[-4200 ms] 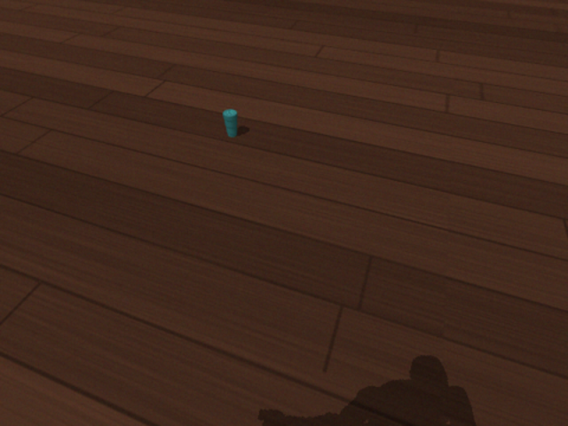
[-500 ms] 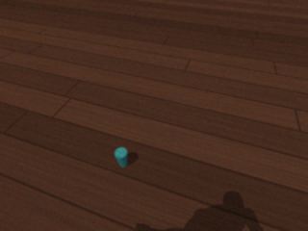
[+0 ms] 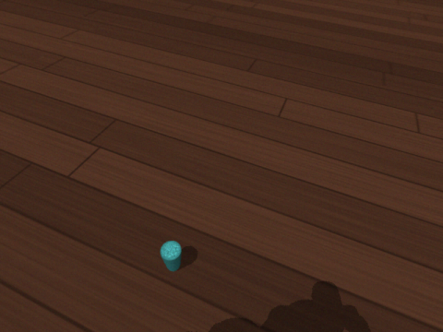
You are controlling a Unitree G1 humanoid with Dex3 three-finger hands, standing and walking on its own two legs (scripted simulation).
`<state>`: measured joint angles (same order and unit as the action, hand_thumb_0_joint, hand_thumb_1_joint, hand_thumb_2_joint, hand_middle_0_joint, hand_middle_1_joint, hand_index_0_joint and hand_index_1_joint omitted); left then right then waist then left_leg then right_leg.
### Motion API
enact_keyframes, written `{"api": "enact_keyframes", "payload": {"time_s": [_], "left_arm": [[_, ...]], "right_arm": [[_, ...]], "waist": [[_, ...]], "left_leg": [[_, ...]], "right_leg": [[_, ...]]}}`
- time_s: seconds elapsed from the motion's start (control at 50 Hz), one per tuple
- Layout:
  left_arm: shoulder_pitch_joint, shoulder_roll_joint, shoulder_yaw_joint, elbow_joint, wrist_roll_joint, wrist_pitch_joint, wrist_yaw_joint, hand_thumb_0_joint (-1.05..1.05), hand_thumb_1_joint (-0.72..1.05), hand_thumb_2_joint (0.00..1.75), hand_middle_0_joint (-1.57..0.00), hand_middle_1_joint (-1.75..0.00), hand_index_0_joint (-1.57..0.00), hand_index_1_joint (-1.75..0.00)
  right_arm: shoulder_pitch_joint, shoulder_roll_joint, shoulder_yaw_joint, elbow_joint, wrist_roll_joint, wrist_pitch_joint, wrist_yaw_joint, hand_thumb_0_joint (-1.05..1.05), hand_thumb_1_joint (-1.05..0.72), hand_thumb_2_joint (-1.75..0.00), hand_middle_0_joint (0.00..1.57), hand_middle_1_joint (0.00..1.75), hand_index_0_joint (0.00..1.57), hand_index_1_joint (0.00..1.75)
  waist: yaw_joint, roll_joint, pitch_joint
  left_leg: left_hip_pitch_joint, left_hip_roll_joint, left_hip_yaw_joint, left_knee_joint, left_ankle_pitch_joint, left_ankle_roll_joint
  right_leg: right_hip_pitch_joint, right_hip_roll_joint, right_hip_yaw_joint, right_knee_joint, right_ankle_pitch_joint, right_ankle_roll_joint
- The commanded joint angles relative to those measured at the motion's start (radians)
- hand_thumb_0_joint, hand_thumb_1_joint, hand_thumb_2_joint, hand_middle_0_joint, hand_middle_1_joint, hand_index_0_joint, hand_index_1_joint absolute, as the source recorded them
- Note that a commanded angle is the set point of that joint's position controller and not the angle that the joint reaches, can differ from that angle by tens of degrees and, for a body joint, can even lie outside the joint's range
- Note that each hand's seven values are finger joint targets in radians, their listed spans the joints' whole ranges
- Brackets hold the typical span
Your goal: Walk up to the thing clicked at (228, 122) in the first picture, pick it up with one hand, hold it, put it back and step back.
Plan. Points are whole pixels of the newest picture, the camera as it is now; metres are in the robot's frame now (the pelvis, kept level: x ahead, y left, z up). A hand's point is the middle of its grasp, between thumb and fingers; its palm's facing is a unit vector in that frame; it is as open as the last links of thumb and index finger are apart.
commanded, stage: walk up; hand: left
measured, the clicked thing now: (172, 258) +0.56 +0.19 -0.68
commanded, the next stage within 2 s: stand in 1.84 s
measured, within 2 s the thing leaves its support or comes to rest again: neither
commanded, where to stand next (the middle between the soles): +0.23 -0.01 m, yaw +1 degrees
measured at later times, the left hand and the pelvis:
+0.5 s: hand (103, 310) +0.21 +0.24 -0.12, palm faces -0.05 -0.91 -0.42, open 7.4 cm; pelvis +0.12 -0.04 +0.01, yaw +0 degrees
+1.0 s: hand (103, 306) +0.22 +0.25 -0.14, palm faces +0.00 -0.94 -0.35, open 7.4 cm; pelvis +0.16 -0.02 +0.02, yaw +1 degrees
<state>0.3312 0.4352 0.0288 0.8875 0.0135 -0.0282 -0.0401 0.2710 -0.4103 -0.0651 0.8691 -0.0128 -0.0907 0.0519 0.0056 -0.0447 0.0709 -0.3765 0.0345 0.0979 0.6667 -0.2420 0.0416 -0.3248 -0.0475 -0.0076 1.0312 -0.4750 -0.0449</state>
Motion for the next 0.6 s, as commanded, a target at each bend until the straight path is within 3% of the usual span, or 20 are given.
{"api": "enact_keyframes", "payload": {"time_s": [0.0, 0.04, 0.1, 0.12, 0.18, 0.22, 0.24, 0.26, 0.28, 0.3, 0.32, 0.34, 0.38, 0.42, 0.48, 0.52, 0.54, 0.56, 0.58], "left_arm": [[0.021, 0.214, 0.069, -0.058, -0.012, -0.034, 0.016, 0.00, 0.90, 0.90, -0.20, -0.30, -0.20, -0.30], [0.051, 0.193, 0.069, -0.041, -0.008, -0.027, 0.002, 0.00, 0.90, 0.90, -0.20, -0.30, -0.20, -0.30], [-0.023, 0.173, 0.074, -0.068, 0.001, -0.022, -0.017, 0.00, 0.90, 0.90, -0.20, -0.30, -0.20, -0.30], [-0.038, 0.173, 0.076, -0.076, 0.002, -0.024, -0.021, 0.00, 0.90, 0.90, -0.20, -0.30, -0.20, -0.30], [-0.033, 0.166, 0.082, -0.059, 0.001, -0.034, -0.020, 0.00, 0.90, 0.90, -0.20, -0.30, -0.20, -0.30], [-0.012, 0.158, 0.080, -0.036, 0.002, -0.041, -0.009, 0.00, 0.90, 0.90, -0.20, -0.30, -0.20, -0.30], [0.019, 0.163, 0.085, -0.022, 0.004, -0.049, 0.002, 0.00, 0.90, 0.90, -0.20, -0.30, -0.20, -0.30], [0.042, 0.185, 0.090, -0.014, 0.007, -0.057, 0.012, 0.00, 0.90, 0.90, -0.20, -0.30, -0.20, -0.30], [0.059, 0.245, 0.103, -0.021, 0.014, -0.066, 0.025, 0.00, 0.90, 0.90, -0.20, -0.30, -0.20, -0.30], [0.058, 0.308, 0.109, -0.045, 0.006, -0.070, 0.032, 0.00, 0.90, 0.90, -0.20, -0.30, -0.20, -0.30], [0.035, 0.334, 0.108, -0.045, -0.006, -0.060, 0.031, 0.00, 0.90, 0.90, -0.20, -0.30, -0.20, -0.30], [0.019, 0.297, 0.101, -0.050, -0.014, -0.055, 0.035, 0.00, 0.90, 0.90, -0.20, -0.30, -0.20, -0.30], [-0.046, 0.256, 0.083, -0.063, -0.012, -0.051, 0.045, 0.00, 0.90, 0.90, -0.20, -0.30, -0.20, -0.30], [-0.078, 0.248, 0.074, -0.064, -0.005, -0.048, 0.046, 0.00, 0.90, 0.90, -0.20, -0.30, -0.20, -0.30], [-0.119, 0.230, 0.063, -0.060, 0.004, -0.039, 0.050, 0.00, 0.90, 0.90, -0.20, -0.30, -0.20, -0.30], [-0.174, 0.228, 0.054, -0.057, -0.008, -0.026, 0.049, 0.00, 0.90, 0.90, -0.20, -0.30, -0.20, -0.30], [-0.188, 0.210, 0.043, -0.056, -0.015, -0.019, 0.049, 0.00, 0.90, 0.90, -0.20, -0.30, -0.20, -0.30], [-0.169, 0.175, 0.030, -0.050, -0.021, -0.015, 0.049, 0.00, 0.90, 0.90, -0.20, -0.30, -0.20, -0.30], [-0.155, 0.133, 0.018, -0.047, -0.029, -0.007, 0.047, 0.00, 0.90, 0.90, -0.20, -0.30, -0.20, -0.30]], "right_arm": [[0.081, -0.274, -0.069, -0.064, 0.016, -0.019, -0.035, 0.00, -0.90, -0.90, 0.20, 0.30, 0.20, 0.30], [0.061, -0.266, -0.063, -0.068, 0.010, -0.021, -0.034, 0.00, -0.90, -0.90, 0.20, 0.30, 0.20, 0.30], [0.071, -0.285, -0.071, -0.082, 0.003, -0.019, -0.030, 0.00, -0.90, -0.90, 0.20, 0.30, 0.20, 0.30], [0.065, -0.295, -0.072, -0.086, 0.004, -0.019, -0.029, 0.00, -0.90, -0.90, 0.20, 0.30, 0.20, 0.30], [0.013, -0.289, -0.064, -0.100, 0.006, -0.010, -0.026, 0.00, -0.90, -0.90, 0.20, 0.30, 0.20, 0.30], [0.006, -0.268, -0.052, -0.098, 0.009, 0.007, -0.026, 0.00, -0.90, -0.90, 0.20, 0.30, 0.20, 0.30], [0.017, -0.238, -0.040, -0.098, 0.011, 0.014, -0.028, 0.00, -0.90, -0.90, 0.20, 0.30, 0.20, 0.30], [0.035, -0.200, -0.025, -0.095, 0.011, 0.020, -0.031, 0.00, -0.90, -0.90, 0.20, 0.30, 0.20, 0.30], [0.062, -0.130, -0.001, -0.098, 0.019, 0.022, -0.035, 0.00, -0.90, -0.90, 0.20, 0.30, 0.20, 0.30], [0.072, -0.113, 0.011, -0.102, 0.015, 0.031, -0.040, 0.00, -0.90, -0.90, 0.20, 0.30, 0.20, 0.30], [0.041, -0.213, -0.024, -0.083, 0.008, 0.045, -0.056, 0.00, -0.90, -0.90, 0.20, 0.30, 0.20, 0.30], [0.048, -0.229, -0.029, -0.065, 0.015, 0.048, -0.057, 0.00, -0.90, -0.90, 0.20, 0.30, 0.20, 0.30], [0.085, -0.217, -0.027, -0.026, 0.020, 0.048, -0.056, 0.00, -0.90, -0.90, 0.20, 0.30, 0.20, 0.30], [0.103, -0.203, -0.026, 0.006, 0.011, 0.054, -0.049, 0.00, -0.90, -0.90, 0.20, 0.30, 0.20, 0.30], [0.053, -0.171, -0.019, 0.030, 0.013, 0.060, -0.046, 0.00, -0.90, -0.90, 0.20, 0.30, 0.20, 0.30], [0.058, -0.166, -0.022, 0.055, 0.012, 0.058, -0.050, 0.00, -0.90, -0.90, 0.20, 0.30, 0.20, 0.30], [0.066, -0.176, -0.026, 0.064, 0.007, 0.053, -0.054, 0.00, -0.90, -0.90, 0.20, 0.30, 0.20, 0.30], [0.042, -0.205, -0.032, 0.060, 0.001, 0.047, -0.059, 0.00, -0.90, -0.90, 0.20, 0.30, 0.20, 0.30], [-0.027, -0.264, -0.041, 0.039, -0.007, 0.043, -0.060, 0.00, -0.90, -0.90, 0.20, 0.30, 0.20, 0.30]], "waist": [[-0.018, 0.140, -0.003], [-0.009, 0.191, -0.017], [-0.031, 0.214, 0.006], [-0.029, 0.212, 0.010], [-0.002, 0.202, 0.007], [0.011, 0.158, -0.021], [0.031, 0.121, -0.043], [0.042, 0.054, -0.071], [0.055, -0.153, -0.082], [0.049, -0.233, -0.078], [0.056, -0.144, -0.037], [0.043, -0.091, -0.031], [0.012, -0.108, -0.049], [0.002, -0.144, -0.066], [0.006, -0.147, -0.080], [-0.026, -0.115, -0.098], [-0.042, -0.093, -0.111], [-0.036, -0.022, -0.109], [-0.003, 0.117, -0.103]], "left_leg": [[0.231, 0.293, -0.385, -0.379, -0.020, 0.175], [0.174, 0.243, -0.263, -0.379, 0.027, 0.166], [0.143, 0.257, -0.241, -0.404, -0.050, 0.202], [0.133, 0.262, -0.241, -0.406, -0.085, 0.198], [0.037, 0.233, -0.189, -0.360, -0.123, 0.168], [0.026, 0.190, -0.135, -0.248, -0.038, 0.142], [-0.007, 0.174, -0.123, -0.156, 0.009, 0.113], [-0.047, 0.135, -0.085, -0.039, 0.004, 0.087], [-0.137, 0.045, -0.010, 0.199, -0.058, 0.031], [-0.257, -0.043, -0.033, 0.344, -0.292, -0.014], [-0.223, 0.007, -0.118, 0.413, -0.358, -0.014], [-0.233, 0.018, -0.152, 0.431, -0.332, -0.010], [-0.203, 0.045, -0.147, 0.357, -0.263, -0.014], [-0.105, 0.035, -0.112, 0.279, -0.219, -0.022], [0.018, 0.016, -0.074, 0.104, -0.163, -0.030], [0.139, -0.012, -0.035, -0.016, -0.014, -0.026], [0.193, -0.018, -0.049, -0.084, 0.046, -0.020], [0.214, 0.027, -0.117, -0.150, 0.080, -0.003], [0.164, 0.175, -0.352, -0.234, 0.056, 0.046]], "right_leg": [[-0.314, -0.072, 0.084, 0.077, 0.088, 0.001], [-0.229, -0.068, 0.038, -0.018, 0.128, 0.024], [-0.203, -0.077, 0.004, -0.148, 0.148, 0.039], [-0.178, -0.081, 0.006, -0.205, 0.176, 0.035], [-0.041, -0.044, -0.024, -0.330, 0.252, 0.029], [0.050, 0.015, -0.085, -0.424, 0.293, 0.033], [0.146, 0.036, -0.080, -0.455, 0.296, 0.026], [0.232, 0.030, -0.049, -0.506, 0.263, 0.013], [0.280, -0.140, 0.202, -0.630, 0.232, -0.041], [0.273, -0.358, 0.553, -0.762, 0.205, -0.163], [0.177, -0.394, 0.577, -0.737, 0.194, -0.248], [0.188, -0.349, 0.473, -0.707, 0.266, -0.244], [0.175, -0.265, 0.300, -0.663, 0.323, -0.187], [0.091, -0.225, 0.198, -0.642, 0.388, -0.170], [0.005, -0.212, 0.128, -0.585, 0.455, -0.157], [-0.067, -0.201, 0.094, -0.512, 0.417, -0.133], [-0.093, -0.193, 0.090, -0.453, 0.410, -0.104], [-0.129, -0.162, 0.068, -0.414, 0.359, -0.066], [-0.159, -0.070, 0.021, -0.351, 0.203, 0.002]]}}
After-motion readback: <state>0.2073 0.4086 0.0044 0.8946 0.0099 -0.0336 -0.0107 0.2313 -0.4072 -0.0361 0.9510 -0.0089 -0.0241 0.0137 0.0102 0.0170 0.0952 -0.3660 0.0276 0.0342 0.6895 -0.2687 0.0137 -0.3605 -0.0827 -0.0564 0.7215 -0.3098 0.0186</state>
